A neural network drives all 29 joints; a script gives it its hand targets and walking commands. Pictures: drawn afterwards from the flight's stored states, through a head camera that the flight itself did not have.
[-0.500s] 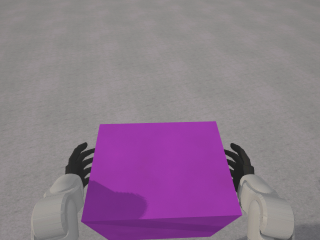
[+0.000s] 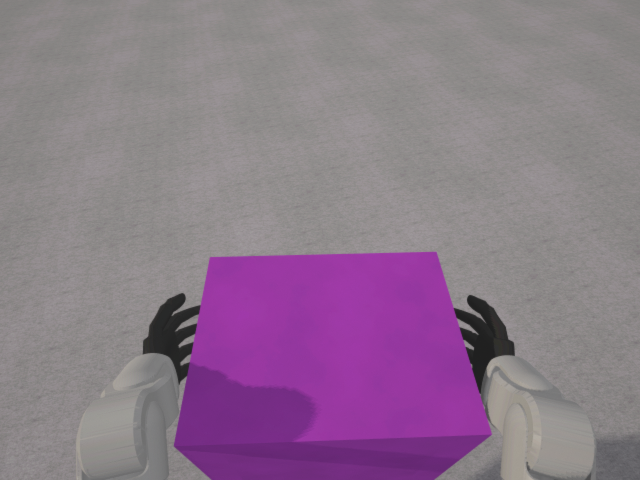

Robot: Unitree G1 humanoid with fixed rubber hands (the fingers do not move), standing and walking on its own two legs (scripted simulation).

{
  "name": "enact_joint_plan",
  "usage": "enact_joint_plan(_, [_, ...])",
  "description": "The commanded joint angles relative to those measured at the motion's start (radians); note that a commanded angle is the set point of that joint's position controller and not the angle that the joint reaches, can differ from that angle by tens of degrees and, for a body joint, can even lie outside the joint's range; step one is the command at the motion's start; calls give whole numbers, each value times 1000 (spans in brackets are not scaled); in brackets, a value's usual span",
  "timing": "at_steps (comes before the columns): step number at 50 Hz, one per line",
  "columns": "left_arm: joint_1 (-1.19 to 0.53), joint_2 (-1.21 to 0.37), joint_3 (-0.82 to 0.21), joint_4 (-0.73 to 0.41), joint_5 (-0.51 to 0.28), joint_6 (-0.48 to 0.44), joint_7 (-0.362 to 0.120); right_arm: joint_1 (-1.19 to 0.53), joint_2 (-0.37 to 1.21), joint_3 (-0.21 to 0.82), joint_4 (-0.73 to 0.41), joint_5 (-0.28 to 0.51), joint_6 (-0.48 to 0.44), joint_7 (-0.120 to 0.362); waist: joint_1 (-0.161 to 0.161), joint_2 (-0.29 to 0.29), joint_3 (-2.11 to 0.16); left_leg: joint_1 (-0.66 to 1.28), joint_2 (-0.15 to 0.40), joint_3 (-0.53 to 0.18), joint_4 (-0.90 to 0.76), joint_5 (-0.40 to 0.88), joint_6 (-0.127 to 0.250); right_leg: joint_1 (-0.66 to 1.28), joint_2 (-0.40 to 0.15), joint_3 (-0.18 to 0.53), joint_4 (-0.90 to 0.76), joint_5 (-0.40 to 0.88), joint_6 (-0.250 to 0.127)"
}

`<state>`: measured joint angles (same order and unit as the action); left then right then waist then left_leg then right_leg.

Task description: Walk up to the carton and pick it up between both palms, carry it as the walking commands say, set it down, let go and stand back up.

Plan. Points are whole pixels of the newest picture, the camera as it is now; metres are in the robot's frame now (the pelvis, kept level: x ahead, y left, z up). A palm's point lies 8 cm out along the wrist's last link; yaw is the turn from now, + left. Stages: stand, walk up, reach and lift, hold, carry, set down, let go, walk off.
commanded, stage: carry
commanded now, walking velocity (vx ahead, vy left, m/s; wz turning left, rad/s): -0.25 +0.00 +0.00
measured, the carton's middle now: (325, 378) +0.27 +0.00 +0.00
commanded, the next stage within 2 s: none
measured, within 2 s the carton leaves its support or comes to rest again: neither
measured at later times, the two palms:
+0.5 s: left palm out of the picture +0.10 +0.19 +0.09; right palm out of the picture +0.11 -0.17 +0.09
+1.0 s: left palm out of the picture -0.12 +0.18 +0.07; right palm out of the picture -0.10 -0.18 +0.08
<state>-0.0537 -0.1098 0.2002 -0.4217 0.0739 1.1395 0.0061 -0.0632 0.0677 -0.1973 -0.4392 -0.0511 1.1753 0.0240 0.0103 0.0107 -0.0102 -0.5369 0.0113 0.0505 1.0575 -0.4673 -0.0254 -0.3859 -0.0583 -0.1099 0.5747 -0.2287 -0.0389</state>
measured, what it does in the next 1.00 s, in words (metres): walks backwards: left foot, then right foot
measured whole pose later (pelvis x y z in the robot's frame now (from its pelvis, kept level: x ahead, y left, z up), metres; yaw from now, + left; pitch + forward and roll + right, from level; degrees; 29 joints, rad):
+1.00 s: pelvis -0.35 -0.01 +0.00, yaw +1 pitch +2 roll +0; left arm -0.01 -0.07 0.21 -0.41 0.07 1.17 0.00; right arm -0.03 0.11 -0.18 -0.39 -0.08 1.17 0.02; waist 0.00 -0.02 -0.06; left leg -0.28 0.01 0.05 0.51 -0.26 0.03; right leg -0.62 -0.02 -0.04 0.93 -0.36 0.02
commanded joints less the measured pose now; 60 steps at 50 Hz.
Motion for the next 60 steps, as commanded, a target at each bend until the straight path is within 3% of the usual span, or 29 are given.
enact_joint_plan(1, [-434, -722, -818, -117, -393, 30, -221, -474, 759, 799, -105, 345, -18, 163, 0, -179, -348, 13, 1, -7, -34, -12, -15, 308, -233, 157, -81, 855, -113])
enact_joint_plan(6, [-339, -704, -795, -89, -353, 28, -206, -424, 742, 797, -88, 350, -8, 167, 8, -230, -384, 106, -35, 15, -339, -25, 5, 352, -259, 221, -96, 779, -136])
enact_joint_plan(9, [-342, -705, -802, -100, -342, 27, -199, -412, 752, 798, -68, 352, -8, 178, -9, -203, -392, 269, -19, 50, -664, 168, 20, 280, -224, 191, -81, 594, -75])
enact_joint_plan(10, [-356, -708, -805, -108, -341, 26, -198, -424, 756, 801, -71, 352, -7, 184, -9, -153, -379, 369, 44, -22, -719, 204, 32, 164, -188, 165, -54, 432, -26])
enact_joint_plan(11, [-373, -704, -799, -124, -347, 27, -199, -417, 747, 798, -71, 341, -10, 187, -11, 67, -334, 432, 222, -231, -741, 344, 97, -42, -94, 77, 24, 134, 39])
enact_joint_plan(12, [-439, -713, -808, -147, -367, 31, -203, -394, 754, 785, -58, 329, -18, 184, -31, 304, -272, 356, 406, -374, -757, 597, 228, -150, 5, -20, 269, -288, 71])
enact_joint_plan(13, [-468, -744, -829, -131, -373, 27, -205, -414, 774, 776, -74, 326, -17, 185, -25, 243, -245, 305, 438, -361, -742, 789, 271, -145, 20, 61, 504, -336, 55])
enact_joint_plan(14, [-464, -764, -844, -120, -380, 20, -212, -425, 770, 783, -94, 322, -17, 188, -16, 138, -237, 275, 391, -267, -716, 798, 251, -132, 19, 108, 616, -287, 51])
enact_joint_plan(15, [-482, -780, -863, -125, -396, 14, -216, -453, 760, 788, -128, 323, -23, 189, -7, 110, -233, 262, 337, -179, -694, 783, 216, -142, 15, 112, 655, -238, 55])
enact_joint_plan(17, [-475, -776, -865, -113, -398, 15, -210, -456, 737, 769, -136, 315, -22, 187, 1, 138, -255, 319, 263, -95, -636, 848, 171, -164, 30, 78, 599, -190, 72])
enact_joint_plan(23, [-430, -747, -863, -85, -419, 39, -210, -359, 712, 733, -72, 272, -4, 172, -14, 233, -336, 445, 291, -194, -656, 764, 168, -52, 69, 27, 126, -258, 58])
enact_joint_plan(25, [-404, -753, -847, -53, -414, 44, -219, -350, 714, 736, -53, 261, 0, 169, -5, 210, -351, 437, 272, -180, -618, 746, 137, 52, 68, 4, -132, -119, 50])
enact_joint_plan(26, [-405, -757, -838, -46, -411, 46, -224, -355, 718, 743, -50, 264, 1, 169, -4, 159, -341, 379, 238, -161, -585, 694, 90, 131, 35, 33, -257, -36, 46])
enact_joint_plan(27, [-410, -754, -825, -44, -411, 48, -230, -385, 721, 751, -57, 273, -1, 169, 1, 48, -326, 222, 195, -135, -505, 535, 35, 253, -63, 145, -292, 36, 35])
enact_joint_plan(28, [-366, -728, -796, -19, -386, 45, -230, -380, 727, 759, -67, 277, 3, 170, 11, -238, -287, -69, 59, -11, -359, 147, -24, 371, -314, 417, -252, 392, -72])
enact_joint_plan(29, [-386, -753, -806, -44, -395, 34, -234, -448, 740, 769, -101, 300, -2, 173, 16, -309, -258, -47, 13, 14, -56, -160, -30, 207, -425, 422, -223, 674, -197])
enact_joint_plan(31, [-431, -754, -819, -75, -400, 30, -227, -499, 781, 796, -83, 351, -20, 183, 0, -141, -250, 31, 12, -66, 159, -21, -13, 89, -293, 245, -207, 555, -143])
enact_joint_plan(33, [-462, -736, -811, -116, -381, 23, -217, -536, 795, 823, -105, 374, -24, 179, -4, -173, -239, 7, 19, -40, 178, 87, -17, 108, -209, 161, -194, 407, -98])
enact_joint_plan(39, [-361, -686, -779, -86, -348, 35, -204, -472, 733, 812, -98, 374, -1, 171, 8, -207, -323, 66, -25, -4, -198, -47, 0, 246, -247, 293, -210, 310, -137])
enact_joint_plan(42, [-339, -695, -785, -74, -337, 37, -200, -440, 742, 803, -67, 368, 4, 180, 6, -242, -345, 177, -51, 19, -424, -47, 28, 229, -243, 293, -232, 283, -114])
enact_joint_plan(44, [-342, -706, -792, -77, -335, 38, -201, -426, 753, 799, -50, 361, 3, 185, -4, -203, -359, 315, -35, 37, -677, 93, 34, 175, -205, 251, -218, 200, -54])
enact_joint_plan(45, [-359, -713, -798, -83, -335, 37, -201, -440, 758, 801, -52, 358, 3, 190, -1, -122, -348, 404, 38, -53, -758, 116, 38, 83, -159, 205, -163, 96, -3])
enact_joint_plan(46, [-401, -716, -798, -105, -346, 37, -205, -427, 752, 796, -49, 340, -2, 191, -14, 123, -294, 440, 268, -325, -806, 105, 123, -145, -43, 80, -47, -53, 66])
enact_joint_plan(47, [-477, -735, -810, -129, -372, 38, -210, -437, 770, 782, -57, 334, -13, 190, -30, 294, -203, 275, 437, -424, -851, 298, 237, -211, 14, -1, 264, -284, 81])
enact_joint_plan(48, [-507, -768, -829, -112, -384, 35, -216, -421, 791, 765, -51, 319, -12, 189, -27, 212, -188, 213, 430, -372, -842, 388, 260, -182, 26, 96, 500, -272, 69])
enact_joint_plan(49, [-507, -785, -846, -107, -399, 27, -225, -430, 789, 768, -83, 316, -16, 191, -20, 118, -181, 166, 369, -269, -821, 363, 229, -162, 33, 133, 630, -224, 65])
enact_joint_plan(52, [-502, -780, -864, -96, -412, 22, -221, -446, 741, 748, -129, 303, -20, 183, -2, 116, -211, 236, 239, -89, -730, 494, 150, -184, 48, 97, 708, -129, 78])
enact_joint_plan(55, [-474, -751, -867, -102, -420, 31, -210, -394, 706, 728, -108, 289, -10, 174, -5, 144, -275, 389, 254, -144, -692, 653, 152, -189, 54, 64, 498, -220, 86])
enact_joint_plan(60, [-420, -749, -851, -47, -418, 53, -214, -349, 712, 719, -46, 265, 8, 174, -17, 250, -329, 426, 289, -237, -734, 551, 161, -37, 87, 36, 47, -266, 48])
